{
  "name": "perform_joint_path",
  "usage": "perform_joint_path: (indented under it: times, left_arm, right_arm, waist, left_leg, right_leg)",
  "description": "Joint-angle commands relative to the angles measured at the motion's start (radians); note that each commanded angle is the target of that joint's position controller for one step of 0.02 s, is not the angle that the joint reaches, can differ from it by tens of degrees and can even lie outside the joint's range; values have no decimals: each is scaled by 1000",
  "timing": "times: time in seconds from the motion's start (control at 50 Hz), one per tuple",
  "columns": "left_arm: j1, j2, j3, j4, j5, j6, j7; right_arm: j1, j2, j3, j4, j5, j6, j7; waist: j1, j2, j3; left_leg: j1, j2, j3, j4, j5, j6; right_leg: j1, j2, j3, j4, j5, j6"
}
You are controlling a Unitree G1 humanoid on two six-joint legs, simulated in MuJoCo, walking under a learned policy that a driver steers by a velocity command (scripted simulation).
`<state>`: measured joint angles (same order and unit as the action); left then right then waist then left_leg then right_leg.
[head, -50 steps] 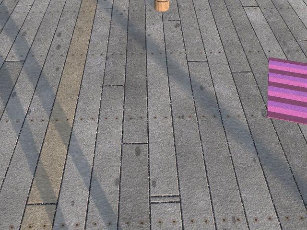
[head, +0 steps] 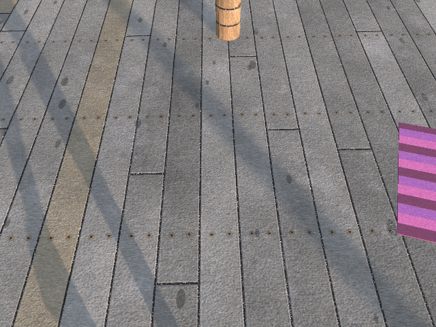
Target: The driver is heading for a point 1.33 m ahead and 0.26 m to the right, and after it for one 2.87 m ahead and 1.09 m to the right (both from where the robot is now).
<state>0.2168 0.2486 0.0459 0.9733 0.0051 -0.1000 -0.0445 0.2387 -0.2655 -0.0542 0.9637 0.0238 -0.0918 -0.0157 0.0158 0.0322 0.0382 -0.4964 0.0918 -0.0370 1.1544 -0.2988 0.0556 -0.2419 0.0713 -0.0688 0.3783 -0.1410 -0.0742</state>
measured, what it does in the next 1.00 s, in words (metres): walks ahead: left foot, then right foot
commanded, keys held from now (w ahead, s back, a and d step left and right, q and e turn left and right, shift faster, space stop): w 1.00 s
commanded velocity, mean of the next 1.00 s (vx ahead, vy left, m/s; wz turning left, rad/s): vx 0.50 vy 0.00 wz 0.00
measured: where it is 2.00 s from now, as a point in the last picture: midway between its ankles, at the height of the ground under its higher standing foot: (237, 174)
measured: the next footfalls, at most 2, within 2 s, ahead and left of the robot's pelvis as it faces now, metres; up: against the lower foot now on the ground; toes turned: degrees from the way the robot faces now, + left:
left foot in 0.36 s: +0.39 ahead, +0.16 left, +0.00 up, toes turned +3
right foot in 0.90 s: +0.71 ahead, -0.08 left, +0.00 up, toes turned -3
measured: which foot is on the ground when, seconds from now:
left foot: up 0.00-0.34, down 0.36-0.90, up 0.92-1.00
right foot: down 0.00-0.36, up 0.38-0.88, down 0.90-1.00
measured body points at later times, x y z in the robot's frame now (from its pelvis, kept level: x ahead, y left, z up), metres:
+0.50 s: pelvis +0.29 +0.07 +0.00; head +0.32 +0.08 +0.45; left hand +0.32 +0.34 -0.15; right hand +0.42 -0.19 -0.12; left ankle +0.35 +0.16 -0.74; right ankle +0.18 -0.07 -0.64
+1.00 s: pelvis +0.58 +0.01 -0.01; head +0.61 +0.00 +0.44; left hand +0.74 +0.27 -0.12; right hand +0.58 -0.26 -0.16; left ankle +0.41 +0.15 -0.65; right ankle +0.67 -0.07 -0.74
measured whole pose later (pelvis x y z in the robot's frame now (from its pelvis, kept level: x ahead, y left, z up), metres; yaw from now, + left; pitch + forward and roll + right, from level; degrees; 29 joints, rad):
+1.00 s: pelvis +0.58 +0.01 -0.01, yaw -1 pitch +2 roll +1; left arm 0.10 0.26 0.06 0.88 -0.01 -0.10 -0.03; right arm 0.33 -0.26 -0.05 1.00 0.03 -0.08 0.00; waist -0.02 0.01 0.04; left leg -0.23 0.00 -0.04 1.08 -0.47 0.04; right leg -0.43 0.02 -0.06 0.54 -0.14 -0.06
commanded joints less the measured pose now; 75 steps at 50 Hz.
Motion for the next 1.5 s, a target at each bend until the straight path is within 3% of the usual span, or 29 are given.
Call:
perform_joint_path:
  times: [0.02, 0.06, 0.28, 0.32, 0.36, 0.38, 0.4, 0.42, 0.44, 0.48, 0.54, 0.6, 0.64, 0.66, 0.78, 0.86, 0.9, 0.92, 0.94, 0.98, 1.0, 1.06, 1.2, 1.34, 1.4, 1.44, 1.46, 1.48, 1.5]
  left_arm:
    - [-16, 98, 13, -46, -4, -24, 11]
    - [15, 156, 27, -40, 0, -18, 30]
    - [220, 157, 32, 28, -23, 28, 52]
    - [189, 190, 42, 22, -22, 36, 53]
    - [155, 166, 32, 2, -15, 46, 55]
    - [171, 127, 13, -29, 8, 43, 57]
    - [290, -5, -21, -25, -6, 17, 43]
    - [204, 121, 5, -22, -34, -6, 41]
    - [108, 165, 18, -52, -55, -22, 39]
    - [48, 148, 25, -60, -33, -21, 50]
    - [77, 96, 27, -53, -24, 15, 52]
    - [2, 88, 24, -92, -11, 26, 52]
    - [-65, 98, 34, -107, -8, 30, 53]
    - [-82, 64, 21, -120, -12, 25, 47]
    - [-280, 64, 8, -181, -23, 8, 19]
    - [-241, 109, 23, -192, -24, 0, 3]
    - [12, 179, 64, -115, -21, 1, 11]
    - [193, 254, 85, -77, -10, 5, 21]
    - [231, 299, 91, -54, -12, 9, 13]
    - [117, 162, 51, -84, -20, 0, 17]
    - [38, 137, 41, -101, -11, -3, 17]
    - [-19, 78, 25, -98, 8, -12, 8]
    - [82, 151, 41, -55, -11, -3, 44]
    - [203, 153, 46, -12, -28, 22, 57]
    - [185, 174, 59, -16, -30, 35, 66]
    - [152, 153, 54, -36, -27, 41, 65]
    - [130, 106, 36, -73, -13, 41, 62]
    - [257, -8, 6, -94, -25, 24, 61]
    - [238, 77, 23, -88, -41, 15, 61]
  right_arm:
    - [44, -66, -21, -35, -12, 15, -8]
    - [-37, -66, -23, -72, -21, 14, -9]
    - [-352, -55, 1, -183, -4, -16, 48]
    - [-294, -88, -10, -184, 0, -20, 53]
    - [-16, -172, -53, -102, -5, -22, 46]
    - [179, -255, -74, -65, -19, -17, 35]
    - [209, -289, -79, -40, -18, -10, 44]
    - [175, -182, -50, -53, -9, -12, 44]
    - [86, -141, -37, -72, -11, -15, 39]
    - [-31, -100, -23, -95, -27, -19, 42]
    - [-33, -57, -11, -76, -32, -24, 48]
    - [6, -123, -27, -54, -26, -24, 31]
    - [42, -92, -18, -40, -26, -16, 20]
    - [39, -143, -27, -40, -27, -14, 17]
    - [153, -145, -31, 13, -7, 3, 7]
    - [136, -167, -44, 21, -5, 25, 0]
    - [109, -146, -35, 10, -11, 38, -2]
    - [132, -111, -17, -15, -30, 38, -3]
    - [264, 30, 20, -10, -25, 15, 12]
    - [87, -134, -17, -37, 24, -27, 20]
    - [21, -134, -19, -48, 17, -30, 12]
    - [49, -93, -28, -39, -4, -3, 4]
    - [-141, -60, -25, -110, -25, 11, 2]
    - [-353, -51, -11, -177, -7, -16, 32]
    - [-314, -98, -23, -182, -2, -31, 40]
    - [-119, -161, -55, -131, -10, -39, 31]
    - [63, -223, -73, -105, -29, -42, 22]
    - [143, -295, -92, -83, -30, -28, 22]
    - [134, -196, -64, -94, -25, -24, 23]
  waist:
    - [-31, -68, -2]
    - [-21, -62, 15]
    - [71, -70, 54]
    - [19, -119, 13]
    - [-118, -112, -165]
    - [-169, 20, -333]
    - [-92, 282, -441]
    - [-130, 160, -360]
    - [-117, 121, -219]
    - [-58, 8, -94]
    - [-5, 17, -66]
    - [-7, 25, -15]
    - [-25, -6, -13]
    - [-22, 51, -5]
    - [-84, 13, 51]
    - [-29, 47, 8]
    - [95, 44, -148]
    - [140, -84, -298]
    - [59, -352, -415]
    - [86, -191, -222]
    - [57, -78, -136]
    - [-21, -94, -89]
    - [5, -67, 8]
    - [68, -93, 33]
    - [21, -133, 13]
    - [-78, -124, -106]
    - [-151, -51, -264]
    - [-103, 230, -407]
    - [-117, 224, -409]
  left_leg:
    - [-89, 78, -36, -74, 73, -11]
    - [-185, 86, -41, -197, 189, -41]
    - [-176, -17, 41, -650, 312, -28]
    - [-60, -40, 52, -668, 238, 4]
    - [331, -74, 77, -679, 251, 65]
    - [657, 140, -175, -645, 256, 135]
    - [941, 322, -649, -786, 31, 289]
    - [891, 282, -645, -846, -73, 245]
    - [757, 249, -485, -864, -11, 198]
    - [497, 185, -305, -926, 192, 178]
    - [375, 117, -174, -994, 288, 161]
    - [352, 138, -117, -1035, 377, 191]
    - [399, 90, -67, -1041, 387, 152]
    - [366, 112, -51, -1046, 396, 162]
    - [484, 128, -2, -1025, 342, 134]
    - [603, 179, -14, -902, 569, 102]
    - [531, 101, 47, -602, 785, 56]
    - [308, 32, 91, -280, 481, 22]
    - [-80, -161, 36, 40, -227, -32]
    - [-261, -69, -75, 171, -198, 7]
    - [-221, -12, -45, 123, -100, 14]
    - [-80, 53, -47, 7, 17, 6]
    - [-193, 57, -18, -363, 284, -67]
    - [-111, -28, 3, -645, 374, -73]
    - [-10, -41, -12, -699, 293, -49]
    - [279, -60, 16, -722, 254, -4]
    - [575, 91, -126, -674, 233, 59]
    - [933, 338, -540, -743, 67, 200]
    - [904, 338, -666, -828, -81, 196]
  right_leg:
    - [1, -270, 270, -280, -7, -159]
    - [36, -301, 290, -310, -27, -177]
    - [306, -306, 143, -196, 194, -112]
    - [331, -333, 157, -118, 380, -95]
    - [251, -254, 84, 196, 599, -46]
    - [24, -185, 36, 529, 281, -8]
    - [-362, -1, 87, 825, -405, 45]
    - [-478, -56, 199, 930, -434, 25]
    - [-531, -106, 177, 929, -337, 7]
    - [-450, -187, 141, 831, -186, 17]
    - [-357, -222, 136, 747, -123, 26]
    - [-436, -233, 125, 596, -16, 69]
    - [-483, -215, 107, 523, 103, 69]
    - [-452, -221, 110, 428, 148, 72]
    - [-414, -163, 71, 170, 236, 54]
    - [-326, -128, 58, 129, 89, 0]
    - [36, -76, 14, 120, 93, -47]
    - [351, -261, 233, 148, 97, -108]
    - [648, -457, 726, 1, -152, -268]
    - [489, -410, 629, -95, -236, -189]
    - [333, -366, 507, -123, -121, -155]
    - [118, -297, 345, -196, 65, -145]
    - [95, -271, 222, -271, 152, -155]
    - [181, -268, 232, -186, 135, -125]
    - [222, -305, 288, -105, 177, -100]
    - [175, -236, 254, 98, 344, -60]
    - [7, -162, 203, 381, 190, -24]
    - [-388, -12, 99, 732, -309, 46]
    - [-492, -59, 203, 885, -451, 41]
